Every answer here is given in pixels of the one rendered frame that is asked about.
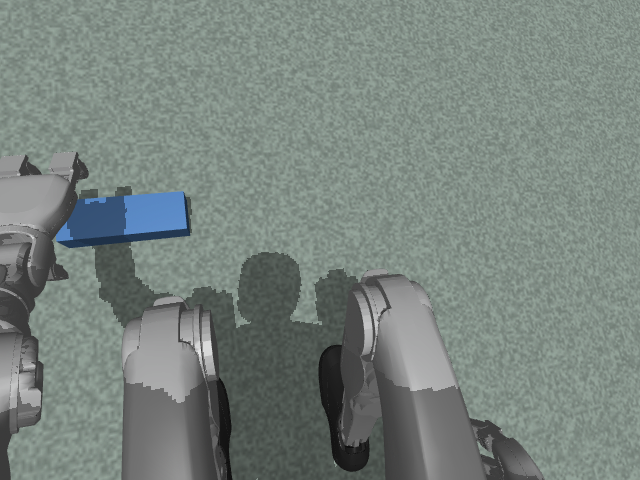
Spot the left robot foot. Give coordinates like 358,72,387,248
216,378,232,480

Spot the left robot hand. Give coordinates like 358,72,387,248
0,152,89,281

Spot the right robot foot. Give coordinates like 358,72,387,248
318,345,369,472

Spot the carton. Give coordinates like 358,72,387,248
56,191,190,248

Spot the left robot arm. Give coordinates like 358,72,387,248
0,225,54,480

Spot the right robot hand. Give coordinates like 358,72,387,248
470,418,545,480

